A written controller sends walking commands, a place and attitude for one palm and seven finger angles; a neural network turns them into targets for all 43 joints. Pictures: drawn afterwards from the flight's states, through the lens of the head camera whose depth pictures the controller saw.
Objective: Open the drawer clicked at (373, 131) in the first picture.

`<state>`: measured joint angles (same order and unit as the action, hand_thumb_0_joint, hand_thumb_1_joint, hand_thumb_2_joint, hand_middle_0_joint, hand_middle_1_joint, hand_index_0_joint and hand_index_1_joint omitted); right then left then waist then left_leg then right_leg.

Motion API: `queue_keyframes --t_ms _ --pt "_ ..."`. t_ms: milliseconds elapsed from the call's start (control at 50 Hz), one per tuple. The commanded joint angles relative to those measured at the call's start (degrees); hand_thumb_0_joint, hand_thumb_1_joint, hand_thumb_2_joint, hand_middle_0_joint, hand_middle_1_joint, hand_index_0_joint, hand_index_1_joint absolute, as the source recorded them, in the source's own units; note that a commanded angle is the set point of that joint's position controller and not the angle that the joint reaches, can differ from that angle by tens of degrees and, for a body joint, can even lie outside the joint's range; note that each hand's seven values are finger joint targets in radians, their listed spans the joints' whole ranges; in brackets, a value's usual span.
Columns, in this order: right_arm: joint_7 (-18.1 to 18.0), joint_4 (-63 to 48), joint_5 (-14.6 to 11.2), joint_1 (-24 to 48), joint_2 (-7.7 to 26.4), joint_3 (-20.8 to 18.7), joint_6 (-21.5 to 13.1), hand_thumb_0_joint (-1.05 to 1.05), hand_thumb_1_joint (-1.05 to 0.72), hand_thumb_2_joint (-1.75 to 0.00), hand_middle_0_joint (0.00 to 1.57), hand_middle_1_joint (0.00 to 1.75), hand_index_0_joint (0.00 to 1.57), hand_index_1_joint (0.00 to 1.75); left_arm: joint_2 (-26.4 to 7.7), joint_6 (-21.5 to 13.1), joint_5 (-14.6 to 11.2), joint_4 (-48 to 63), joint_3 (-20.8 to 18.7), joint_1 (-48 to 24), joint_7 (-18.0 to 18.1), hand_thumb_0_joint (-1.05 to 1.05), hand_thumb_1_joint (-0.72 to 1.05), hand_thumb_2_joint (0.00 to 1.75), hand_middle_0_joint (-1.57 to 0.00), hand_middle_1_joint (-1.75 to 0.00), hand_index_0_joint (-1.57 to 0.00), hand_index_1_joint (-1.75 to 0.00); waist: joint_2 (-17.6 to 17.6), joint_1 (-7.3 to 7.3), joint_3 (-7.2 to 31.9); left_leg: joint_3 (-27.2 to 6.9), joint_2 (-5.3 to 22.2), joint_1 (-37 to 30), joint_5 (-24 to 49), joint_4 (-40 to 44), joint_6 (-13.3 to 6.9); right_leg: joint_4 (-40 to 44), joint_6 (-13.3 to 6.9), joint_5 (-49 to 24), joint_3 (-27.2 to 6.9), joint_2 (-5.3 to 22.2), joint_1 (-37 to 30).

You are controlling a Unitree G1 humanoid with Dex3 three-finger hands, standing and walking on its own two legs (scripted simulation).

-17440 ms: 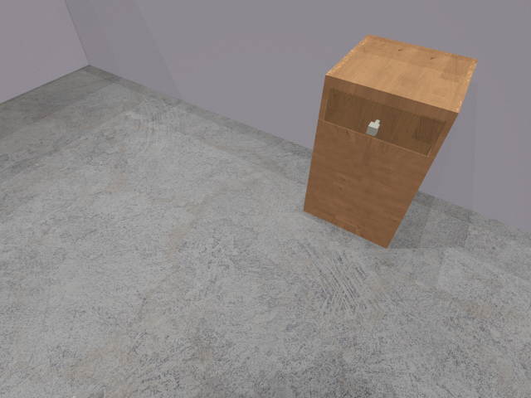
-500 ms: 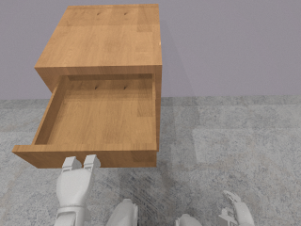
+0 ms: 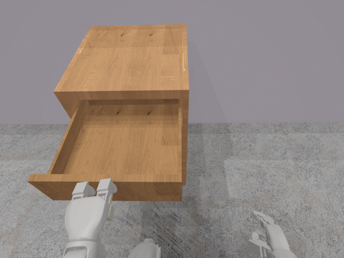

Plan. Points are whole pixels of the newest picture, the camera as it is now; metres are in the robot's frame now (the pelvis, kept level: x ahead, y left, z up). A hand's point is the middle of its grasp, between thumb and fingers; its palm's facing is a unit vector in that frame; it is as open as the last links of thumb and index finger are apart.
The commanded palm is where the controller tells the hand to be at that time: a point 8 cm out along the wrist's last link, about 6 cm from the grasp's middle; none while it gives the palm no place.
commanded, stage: lift the hand off the handle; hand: left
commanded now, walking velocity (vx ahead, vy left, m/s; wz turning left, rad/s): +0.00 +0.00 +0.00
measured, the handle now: (107, 205) +0.26 +0.20 -0.07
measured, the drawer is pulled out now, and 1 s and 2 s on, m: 0.29 0.29 0.29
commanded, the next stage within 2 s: draw the hand back to the body in 1.52 s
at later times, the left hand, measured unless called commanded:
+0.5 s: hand (92, 217) +0.21 +0.20 +0.00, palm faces +0.00 -0.11 -0.99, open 13.8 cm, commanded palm +0.19 +0.19 +0.06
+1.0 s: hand (86, 209) +0.21 +0.20 +0.04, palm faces +0.02 -0.12 -0.99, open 13.8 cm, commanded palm +0.19 +0.20 +0.10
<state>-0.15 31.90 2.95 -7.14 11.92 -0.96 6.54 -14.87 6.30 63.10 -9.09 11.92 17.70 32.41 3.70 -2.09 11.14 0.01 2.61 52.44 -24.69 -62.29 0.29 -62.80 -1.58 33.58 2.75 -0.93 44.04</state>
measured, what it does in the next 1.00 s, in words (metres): stands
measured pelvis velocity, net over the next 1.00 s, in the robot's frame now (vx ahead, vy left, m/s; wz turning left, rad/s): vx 0.01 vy -0.01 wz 0.00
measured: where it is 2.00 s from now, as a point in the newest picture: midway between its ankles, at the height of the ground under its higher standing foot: outside the picture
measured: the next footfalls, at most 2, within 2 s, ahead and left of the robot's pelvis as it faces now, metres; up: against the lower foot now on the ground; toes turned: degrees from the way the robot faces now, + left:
none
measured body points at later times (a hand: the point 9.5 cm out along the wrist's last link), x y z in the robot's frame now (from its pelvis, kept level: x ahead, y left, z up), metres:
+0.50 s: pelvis +0.00 -0.01 +0.02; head +0.03 -0.04 +0.46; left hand +0.20 +0.20 +0.06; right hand +0.20 -0.24 -0.09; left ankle +0.05 +0.12 -0.66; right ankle -0.03 -0.11 -0.66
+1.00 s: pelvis +0.01 -0.01 +0.03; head +0.03 -0.05 +0.48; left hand +0.21 +0.20 +0.09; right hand +0.21 -0.23 -0.07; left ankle +0.05 +0.12 -0.66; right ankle -0.03 -0.11 -0.66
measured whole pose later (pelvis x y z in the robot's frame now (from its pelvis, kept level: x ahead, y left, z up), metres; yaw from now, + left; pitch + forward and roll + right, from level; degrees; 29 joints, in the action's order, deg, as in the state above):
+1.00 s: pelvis +0.01 -0.01 +0.03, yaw +0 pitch +9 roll +0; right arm 0.3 31.8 1.5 -8.3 12.7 -1.2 6.2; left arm -18.6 4.8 58.6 2.1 8.2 23.0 23.9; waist 4.3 -2.9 8.4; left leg 0.7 2.4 38.7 -21.0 -50.7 1.2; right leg -52.4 -2.4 30.0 2.1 -1.0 31.5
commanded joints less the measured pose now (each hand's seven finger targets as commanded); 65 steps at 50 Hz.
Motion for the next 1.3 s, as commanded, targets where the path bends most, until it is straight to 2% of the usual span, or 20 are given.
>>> queue_keyframes --t_ms 0,60,180,260,420,460,480,560,580,660,720,760,780,860,980,1060,1120,1220,1260,1280 --pt "-0.2 -8.5 -0.3 5.2 6.1 -1.9 -2.0 0.0 -0.9 -0.9 0.2 0.3 0.2 0.3 -6.9 -0.5 0.5 11.3 -5.4 -4.1 2.2 0.0 -0.5 0.3 -0.3 -1.2 -0.3 -1.2 -2.3 0.37 10.3 0.3 -3.1 -19.6 9.8 7.6 -2.5 12.7 -0.9 -17.0 -0.4 -2.0 1.4" --pt "0.0 -8.9 -0.4 5.1 6.1 -1.9 -2.1 0.0 -0.9 -0.9 0.2 0.3 0.2 0.3 -6.5 -0.4 0.1 13.2 -4.7 -4.7 1.6 0.0 -0.5 0.3 -0.3 -1.2 -0.3 -1.2 -2.4 0.51 11.4 0.3 -3.1 -20.9 10.6 8.2 -2.5 13.0 -0.9 -17.9 -0.7 -2.0 0.3" --pt "0.1 -9.2 -0.8 4.7 6.1 -2.0 -2.1 0.0 -0.9 -0.9 0.2 0.3 0.2 0.3 -7.2 -0.7 -0.6 13.6 -5.5 -1.3 0.4 0.0 -0.5 0.3 -0.3 -1.2 -0.3 -1.2 -3.5 0.66 7.9 0.6 -3.3 -20.3 10.5 9.3 -2.6 14.5 -0.8 -19.7 -0.9 -1.9 -1.8" --pt "0.3 -9.4 -0.7 5.1 6.0 -1.9 -2.0 0.0 -0.9 -0.9 0.2 0.3 0.2 0.3 -8.5 -1.3 -0.8 15.8 -6.6 -1.3 -0.2 0.0 -0.5 0.3 -0.3 -1.2 -0.3 -1.2 -3.8 -0.01 9.7 1.0 -3.5 -21.4 10.9 9.6 -2.6 15.0 -0.7 -20.0 -1.5 -1.6 -2.7" --pt "0.5 -9.8 -0.9 5.1 6.1 -2.2 -2.3 0.0 -0.9 -0.9 0.2 0.3 0.2 0.3 -8.4 -1.9 -1.7 17.7 -6.7 2.2 -1.1 0.0 -0.5 0.3 -0.3 -1.2 -0.3 -1.2 -3.4 0.0 7.2 1.2 -3.7 -22.0 11.2 10.7 -2.7 16.5 -0.6 -22.0 -1.9 -1.4 -4.5" --pt "0.6 -9.8 -0.8 5.3 6.2 -1.9 -2.1 0.0 -0.9 -0.9 0.2 0.3 0.2 0.3 -9.9 -1.9 -1.7 18.5 -8.2 0.6 -1.3 0.0 -0.5 0.3 -0.3 -1.2 -0.3 -1.2 -3.5 -0.15 7.7 1.2 -3.6 -22.5 10.7 11.2 -2.5 16.7 -0.6 -20.4 -2.0 -1.4 -4.1" --pt "0.4 -9.8 -1.0 5.2 6.2 -2.2 -2.2 0.0 -0.9 -0.9 0.2 0.3 0.2 0.3 -8.7 -1.9 -1.8 18.3 -6.8 0.0 -1.5 0.0 -0.5 0.3 -0.3 -1.2 -0.3 -1.2 -3.4 0.56 5.9 1.1 -3.6 -22.3 10.0 11.5 -2.7 17.1 -0.6 -19.9 -1.7 -1.4 -3.9" --pt "0.4 -9.8 -0.9 5.5 6.1 -1.9 -2.4 0.0 -0.9 -0.9 0.2 0.3 0.2 0.3 -9.7 -2.0 -2.0 19.4 -7.9 0.1 -2.0 0.0 -0.5 0.3 -0.3 -1.2 -0.3 -1.2 -3.0 -0.29 7.6 1.3 -3.7 -23.9 10.7 12.1 -2.6 17.8 -0.5 -19.9 -2.1 -1.3 -4.9" --pt "0.3 -9.8 -1.2 5.2 6.1 -2.2 -2.5 0.0 -0.9 -0.9 0.2 0.3 0.2 0.3 -8.4 -1.9 -2.3 19.4 -6.2 -0.1 -2.4 0.0 -0.5 0.3 -0.3 -1.2 -0.3 -1.2 -3.4 0.6 5.4 1.2 -3.6 -23.7 10.3 12.4 -2.8 18.3 -0.6 -20.2 -1.8 -1.3 -5.0" --pt "0.5 -9.8 -1.2 5.9 6.0 -1.8 -2.5 0.0 -0.9 -0.9 0.2 0.3 0.2 0.3 -9.6 -1.8 -2.7 20.2 -7.4 0.2 -3.4 0.0 -0.5 0.3 -0.3 -1.2 -0.3 -1.2 -4.3 -0.21 7.0 1.5 -3.7 -24.7 11.2 13.1 -2.7 19.0 -0.3 -21.5 -2.4 -1.0 -6.5" --pt "0.4 -10.0 -1.6 5.9 5.9 -1.9 -2.6 0.0 -0.9 -0.9 0.2 0.3 0.2 0.3 -10.2 -1.8 -2.9 20.4 -7.9 1.7 -4.1 0.0 -0.5 0.3 -0.3 -1.2 -0.3 -1.2 -3.5 -0.27 4.5 1.6 -3.7 -24.9 11.0 14.0 -2.7 20.0 -0.4 -21.5 -2.2 -1.1 -7.2" --pt "0.5 -9.9 -1.3 6.4 6.0 -1.5 -2.5 0.0 -0.9 -0.9 0.2 0.3 0.2 0.3 -10.8 -1.9 -2.8 21.2 -8.3 -0.2 -4.5 0.0 -0.5 0.3 -0.3 -1.2 -0.3 -1.2 -4.3 -0.42 5.5 1.5 -3.8 -25.3 11.0 14.3 -2.6 20.4 -0.2 -21.2 -2.8 -0.9 -7.4" --pt "0.2 -9.8 -1.6 6.0 5.9 -1.9 -2.7 0.0 -0.9 -0.9 0.2 0.3 0.2 0.3 -9.9 -1.9 -3.1 21.1 -7.4 -0.4 -4.6 0.0 -0.5 0.3 -0.3 -1.2 -0.3 -1.2 -3.7 0.21 3.7 1.5 -3.7 -25.2 10.6 14.6 -2.8 20.7 -0.2 -21.4 -2.4 -0.9 -7.5" --pt "0.2 -9.5 -1.5 6.4 5.9 -1.6 -3.0 0.0 -0.9 -0.9 0.2 0.3 0.2 0.3 -11.9 -2.3 -3.6 22.0 -9.9 0.7 -5.2 0.0 -0.5 0.3 -0.3 -1.2 -0.3 -1.2 -4.5 -0.89 6.3 1.8 -3.8 -26.6 12.3 15.1 -2.7 21.1 0.0 -24.0 -2.8 -0.7 -9.7" --pt "0.1 -9.3 -1.9 6.2 6.0 -2.0 -3.2 0.0 -0.9 -0.9 0.2 0.3 0.2 0.3 -11.5 -2.4 -4.3 23.1 -9.3 0.2 -6.8 0.0 -0.5 0.3 -0.3 -1.2 -0.3 -1.2 -3.9 -0.17 3.8 1.8 -3.6 -27.4 12.3 16.6 -2.7 22.3 0.0 -24.0 -2.7 -0.8 -10.4" --pt "1.0 -10.0 -1.7 6.3 5.9 -1.8 -3.6 0.0 -0.9 -0.9 0.2 0.3 0.2 0.3 -11.3 -3.3 -4.4 26.4 -8.6 2.4 -7.7 0.0 -0.5 0.3 -0.3 -1.2 -0.3 -1.2 -2.8 -0.98 6.2 1.7 -3.5 -29.9 15.4 16.7 -2.7 22.0 -0.2 -26.3 -2.2 -0.8 -11.0" --pt "1.1 -10.1 -1.8 6.1 5.8 -2.2 -3.5 0.0 -0.9 -0.9 0.2 0.3 0.2 0.3 -11.3 -3.7 -4.4 27.3 -8.9 3.9 -7.8 0.0 -0.5 0.3 -0.3 -1.2 -0.3 -1.2 -3.1 -0.93 4.8 1.8 -3.3 -29.8 15.5 17.1 -2.8 22.0 -0.3 -26.6 -1.9 -0.9 -11.3" --pt "1.6 -10.6 -2.0 6.5 5.7 -2.2 -3.3 0.0 -0.9 -0.9 0.2 0.3 0.2 0.3 -11.3 -2.8 -3.9 28.4 -9.3 4.3 -7.5 0.0 -0.5 0.3 -0.3 -1.2 -0.3 -1.2 -1.9 -1.26 3.7 1.7 -3.1 -30.4 15.2 17.8 -2.5 22.3 -0.5 -24.6 -1.5 -1.2 -10.8" --pt "1.9 -11.0 -1.8 6.8 5.7 -1.8 -3.2 0.0 -0.9 -0.9 0.2 0.3 0.2 0.3 -11.5 -2.1 -3.9 29.9 -8.8 2.2 -7.8 0.0 -0.5 0.3 -0.3 -1.2 -0.3 -1.2 -3.3 -1.18 5.1 1.5 -3.1 -31.5 15.5 17.9 -2.5 22.8 -0.4 -24.0 -1.7 -1.0 -10.7" --pt "1.4 -10.6 -2.3 6.6 5.6 -2.1 -3.3 0.0 -0.9 -0.9 0.2 0.3 0.2 0.3 -11.2 -1.8 -4.4 29.1 -8.8 2.7 -8.1 0.0 -0.5 0.3 -0.3 -1.2 -0.3 -1.2 -3.0 -0.87 3.3 1.7 -3.1 -30.9 14.7 18.4 -2.7 23.2 -0.4 -24.2 -1.6 -1.1 -11.4"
